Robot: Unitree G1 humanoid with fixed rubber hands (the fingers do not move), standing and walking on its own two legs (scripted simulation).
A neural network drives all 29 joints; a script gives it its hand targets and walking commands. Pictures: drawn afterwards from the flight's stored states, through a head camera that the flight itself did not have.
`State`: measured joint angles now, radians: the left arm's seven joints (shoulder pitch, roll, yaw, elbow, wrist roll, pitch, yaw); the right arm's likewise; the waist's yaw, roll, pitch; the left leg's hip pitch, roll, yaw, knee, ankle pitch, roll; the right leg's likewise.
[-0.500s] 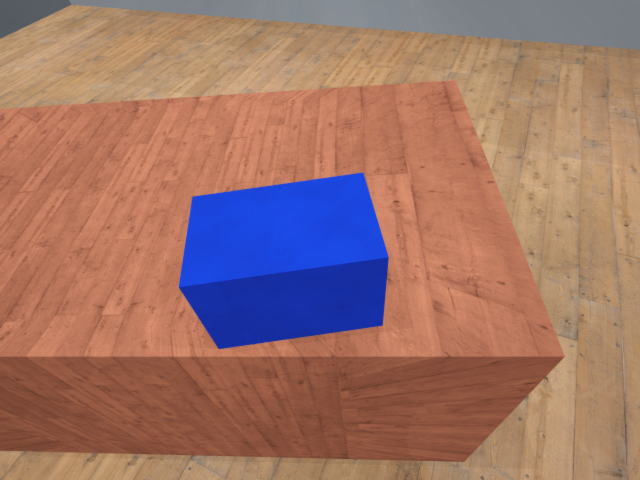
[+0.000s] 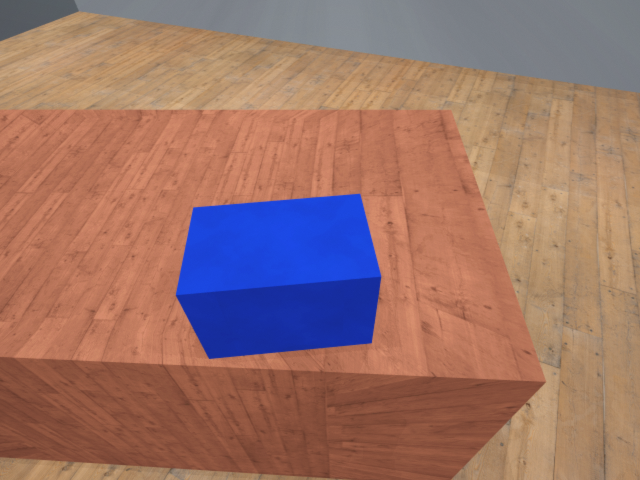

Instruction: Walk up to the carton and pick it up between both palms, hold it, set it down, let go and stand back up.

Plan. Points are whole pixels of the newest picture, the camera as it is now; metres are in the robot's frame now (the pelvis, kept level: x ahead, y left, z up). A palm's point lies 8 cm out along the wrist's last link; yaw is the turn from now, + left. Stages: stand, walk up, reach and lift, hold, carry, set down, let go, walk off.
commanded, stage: walk up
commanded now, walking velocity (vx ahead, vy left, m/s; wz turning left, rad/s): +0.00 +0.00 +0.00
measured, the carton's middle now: (284, 276) +0.42 +0.09 +0.00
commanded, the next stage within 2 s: none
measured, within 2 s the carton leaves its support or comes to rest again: neither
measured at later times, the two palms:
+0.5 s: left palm out of the picture +0.02 +0.23 -0.15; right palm out of the picture +0.03 -0.20 -0.15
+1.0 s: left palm out of the picture +0.01 +0.21 -0.15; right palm out of the picture +0.03 -0.20 -0.15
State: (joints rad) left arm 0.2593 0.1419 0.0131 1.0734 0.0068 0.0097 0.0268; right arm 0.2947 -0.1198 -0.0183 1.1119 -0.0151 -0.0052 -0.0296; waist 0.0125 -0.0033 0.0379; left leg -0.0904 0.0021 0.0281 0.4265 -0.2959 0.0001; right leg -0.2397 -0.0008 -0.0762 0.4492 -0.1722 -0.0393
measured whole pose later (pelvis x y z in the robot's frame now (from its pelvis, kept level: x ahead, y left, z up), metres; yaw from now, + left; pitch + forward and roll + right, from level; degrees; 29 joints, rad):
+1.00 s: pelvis +0.03 +0.00 +0.00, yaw +3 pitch -1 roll +0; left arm 0.28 0.12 0.03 1.11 0.01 0.00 0.04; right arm 0.29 -0.10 -0.02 1.11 -0.01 -0.02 -0.04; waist 0.01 0.00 0.05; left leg -0.08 -0.01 -0.02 0.43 -0.33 0.00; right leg -0.22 -0.02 -0.12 0.47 -0.23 -0.03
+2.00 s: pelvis +0.04 -0.01 +0.00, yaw +3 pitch -2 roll +0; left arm 0.28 0.12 0.02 1.12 0.01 0.00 0.04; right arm 0.30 -0.11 -0.01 1.12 -0.01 -0.01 -0.05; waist 0.00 0.00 0.04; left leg -0.06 0.01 -0.04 0.45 -0.36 -0.01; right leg -0.19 0.00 -0.14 0.48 -0.26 -0.05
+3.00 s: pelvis +0.05 +0.04 +0.00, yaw +6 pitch -2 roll +0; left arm 0.30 0.09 0.01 1.16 0.01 -0.01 0.05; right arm 0.30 -0.10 0.00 1.16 -0.01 -0.02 -0.04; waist 0.00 -0.01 0.05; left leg -0.07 -0.01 0.08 0.39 -0.29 0.03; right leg -0.12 -0.05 -0.09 0.42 -0.26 0.02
